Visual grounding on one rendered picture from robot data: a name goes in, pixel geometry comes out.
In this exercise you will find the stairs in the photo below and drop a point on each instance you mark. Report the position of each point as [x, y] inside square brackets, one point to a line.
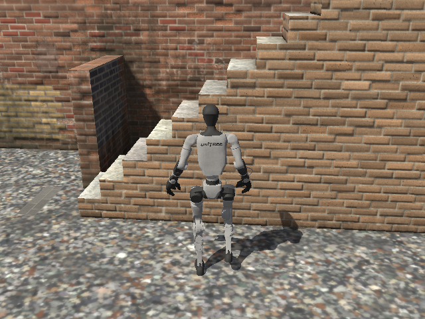
[330, 117]

